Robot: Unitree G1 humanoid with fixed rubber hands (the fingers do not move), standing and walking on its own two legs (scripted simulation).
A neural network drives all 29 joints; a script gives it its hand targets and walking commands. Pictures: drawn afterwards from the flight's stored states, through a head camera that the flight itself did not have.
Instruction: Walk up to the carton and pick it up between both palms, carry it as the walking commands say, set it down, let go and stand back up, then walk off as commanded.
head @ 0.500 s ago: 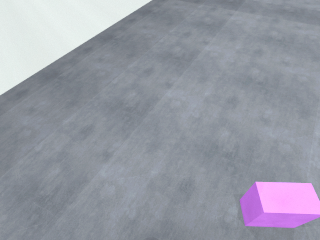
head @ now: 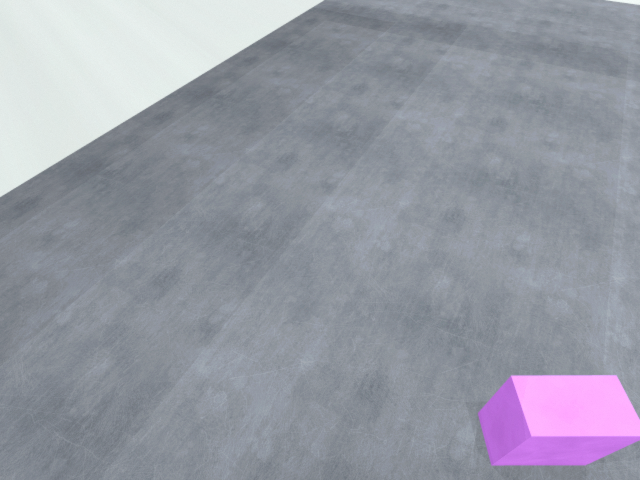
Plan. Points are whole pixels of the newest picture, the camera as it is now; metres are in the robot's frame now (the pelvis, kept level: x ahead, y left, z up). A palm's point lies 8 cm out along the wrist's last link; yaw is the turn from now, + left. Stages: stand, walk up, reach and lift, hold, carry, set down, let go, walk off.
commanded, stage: stand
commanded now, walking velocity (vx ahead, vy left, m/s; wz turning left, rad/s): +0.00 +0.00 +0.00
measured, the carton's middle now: (550, 423) +0.38 -0.59 -0.64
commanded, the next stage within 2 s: none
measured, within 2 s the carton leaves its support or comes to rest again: neither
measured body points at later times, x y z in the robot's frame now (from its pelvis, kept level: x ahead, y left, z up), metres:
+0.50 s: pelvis +0.00 -0.01 +0.00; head +0.01 -0.01 +0.45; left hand -0.03 +0.21 -0.16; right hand -0.02 -0.23 -0.16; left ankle -0.01 +0.11 -0.74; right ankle -0.02 -0.15 -0.74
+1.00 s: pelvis -0.01 -0.01 +0.00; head +0.00 -0.01 +0.45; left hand -0.04 +0.20 -0.16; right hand -0.04 -0.23 -0.16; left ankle -0.01 +0.11 -0.74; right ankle -0.02 -0.15 -0.74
